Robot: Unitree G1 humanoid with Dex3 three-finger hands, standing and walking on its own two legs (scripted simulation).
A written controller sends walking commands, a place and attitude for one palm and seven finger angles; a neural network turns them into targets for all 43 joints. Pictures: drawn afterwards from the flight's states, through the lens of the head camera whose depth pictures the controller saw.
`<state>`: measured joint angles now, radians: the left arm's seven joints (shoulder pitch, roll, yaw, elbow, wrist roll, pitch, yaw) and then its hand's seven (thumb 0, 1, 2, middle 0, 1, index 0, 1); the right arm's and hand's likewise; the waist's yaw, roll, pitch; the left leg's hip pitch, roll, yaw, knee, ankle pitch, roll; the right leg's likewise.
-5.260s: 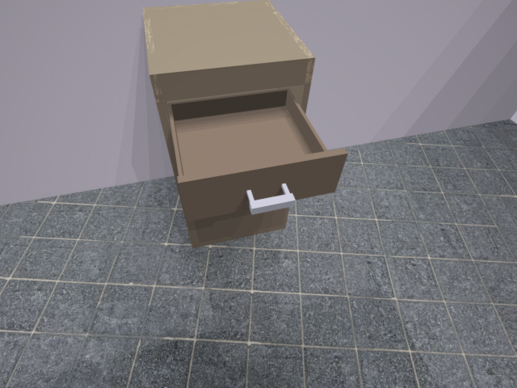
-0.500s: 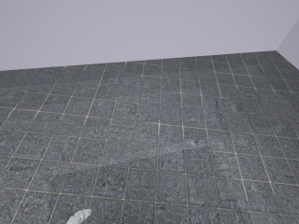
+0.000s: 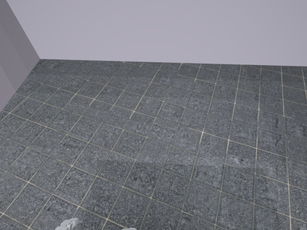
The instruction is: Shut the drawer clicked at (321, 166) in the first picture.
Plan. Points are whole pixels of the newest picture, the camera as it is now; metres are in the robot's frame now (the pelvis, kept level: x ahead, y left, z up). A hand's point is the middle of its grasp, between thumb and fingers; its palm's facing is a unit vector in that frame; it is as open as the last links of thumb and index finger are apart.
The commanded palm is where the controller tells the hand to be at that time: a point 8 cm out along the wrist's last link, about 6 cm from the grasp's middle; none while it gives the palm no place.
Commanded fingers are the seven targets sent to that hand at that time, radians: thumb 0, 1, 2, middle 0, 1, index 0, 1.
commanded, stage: turn to face it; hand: left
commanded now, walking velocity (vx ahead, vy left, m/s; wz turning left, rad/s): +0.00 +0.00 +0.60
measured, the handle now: out of the picture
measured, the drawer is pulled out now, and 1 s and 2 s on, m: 0.30 0.30 0.30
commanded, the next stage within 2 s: none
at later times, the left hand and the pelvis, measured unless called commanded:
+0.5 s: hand out of the picture -0.05 +0.24 -0.18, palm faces +0.36 -0.90 -0.26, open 7.4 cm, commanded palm none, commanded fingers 0.00 0.90 0.90 -0.20 -0.30 -0.20 -0.30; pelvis -0.02 +0.01 +0.00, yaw +20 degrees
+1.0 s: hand out of the picture -0.04 +0.19 -0.14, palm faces +0.57 -0.78 -0.25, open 7.4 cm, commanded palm none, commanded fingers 0.00 0.90 0.90 -0.20 -0.30 -0.20 -0.30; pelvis +0.00 -0.02 +0.01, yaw +38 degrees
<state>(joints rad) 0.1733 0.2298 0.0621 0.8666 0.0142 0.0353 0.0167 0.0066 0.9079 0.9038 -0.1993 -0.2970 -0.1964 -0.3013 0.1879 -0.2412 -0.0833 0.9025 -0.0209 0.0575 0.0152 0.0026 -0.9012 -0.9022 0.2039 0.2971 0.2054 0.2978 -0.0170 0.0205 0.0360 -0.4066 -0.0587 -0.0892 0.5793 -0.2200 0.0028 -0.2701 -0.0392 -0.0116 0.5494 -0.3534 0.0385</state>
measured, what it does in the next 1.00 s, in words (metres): steps on the spot, turning left: left foot, then right foot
